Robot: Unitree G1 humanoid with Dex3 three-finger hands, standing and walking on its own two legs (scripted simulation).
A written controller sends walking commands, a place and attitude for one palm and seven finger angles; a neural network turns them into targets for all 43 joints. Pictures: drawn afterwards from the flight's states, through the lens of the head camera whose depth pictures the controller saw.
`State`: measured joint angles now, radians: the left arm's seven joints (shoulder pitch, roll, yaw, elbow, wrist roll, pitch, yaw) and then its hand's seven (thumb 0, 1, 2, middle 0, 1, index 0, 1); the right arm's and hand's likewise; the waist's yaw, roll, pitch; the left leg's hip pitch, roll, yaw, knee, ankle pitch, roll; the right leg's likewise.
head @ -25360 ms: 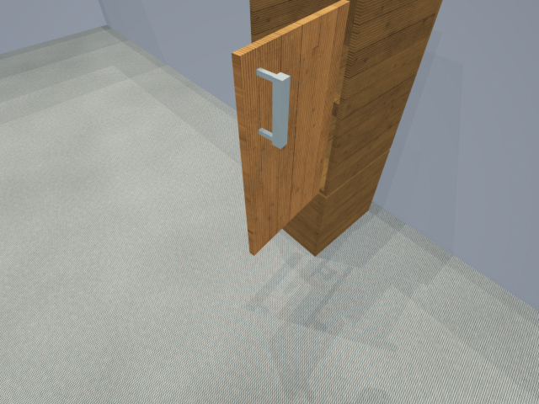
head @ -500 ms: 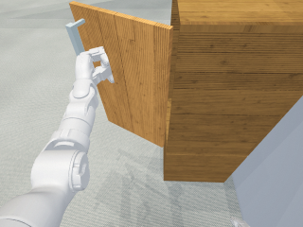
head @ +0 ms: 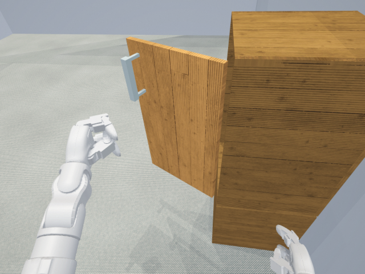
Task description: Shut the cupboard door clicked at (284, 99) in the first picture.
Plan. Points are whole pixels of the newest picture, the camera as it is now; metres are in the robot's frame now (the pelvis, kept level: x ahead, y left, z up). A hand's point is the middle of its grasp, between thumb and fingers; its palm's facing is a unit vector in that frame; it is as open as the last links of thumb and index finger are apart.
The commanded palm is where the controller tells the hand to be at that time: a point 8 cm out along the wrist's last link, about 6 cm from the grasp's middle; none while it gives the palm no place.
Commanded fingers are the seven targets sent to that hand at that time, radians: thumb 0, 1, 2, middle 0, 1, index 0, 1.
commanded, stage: draw the hand back to the body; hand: left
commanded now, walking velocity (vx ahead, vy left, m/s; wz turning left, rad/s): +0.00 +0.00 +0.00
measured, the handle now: (135, 77) +0.65 +0.19 +0.14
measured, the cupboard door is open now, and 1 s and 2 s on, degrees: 62 62 62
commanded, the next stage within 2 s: step back with the hand held close in 0.96 s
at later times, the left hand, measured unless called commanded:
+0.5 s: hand (46, 190) +0.22 +0.25 +0.15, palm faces +0.41 -0.84 -0.37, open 5.4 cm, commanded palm +0.16 +0.29 +0.17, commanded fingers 0.00 0.90 0.90 -0.28 -0.39 -0.28 -0.39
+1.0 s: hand (32, 197) +0.20 +0.26 +0.16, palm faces +0.46 -0.79 -0.40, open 7.4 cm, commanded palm +0.15 +0.30 +0.17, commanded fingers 0.00 0.90 0.90 -0.20 -0.30 -0.20 -0.30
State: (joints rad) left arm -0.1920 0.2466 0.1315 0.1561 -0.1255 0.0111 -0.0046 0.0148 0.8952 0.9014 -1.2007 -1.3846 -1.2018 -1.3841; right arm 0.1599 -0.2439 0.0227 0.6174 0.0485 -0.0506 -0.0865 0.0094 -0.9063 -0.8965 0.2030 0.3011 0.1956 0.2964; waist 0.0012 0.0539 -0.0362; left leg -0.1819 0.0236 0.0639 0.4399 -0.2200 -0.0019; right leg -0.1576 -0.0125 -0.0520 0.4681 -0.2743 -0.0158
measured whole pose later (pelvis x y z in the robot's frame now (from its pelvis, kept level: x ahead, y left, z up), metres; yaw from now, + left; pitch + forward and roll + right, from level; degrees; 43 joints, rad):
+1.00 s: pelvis +0.02 +0.00 +0.00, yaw +1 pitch -5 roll +0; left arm 0.45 0.34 0.33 -0.36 -0.07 -0.07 0.10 0.01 0.89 0.90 -0.22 -0.30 -0.22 -0.30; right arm 0.18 -0.21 0.02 0.64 0.01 -0.09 -0.09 0.01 -0.90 -0.90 0.21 0.30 0.20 0.30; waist 0.06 0.07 0.00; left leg -0.08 0.02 0.05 0.39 -0.22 -0.01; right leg -0.04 -0.01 -0.07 0.38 -0.26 -0.02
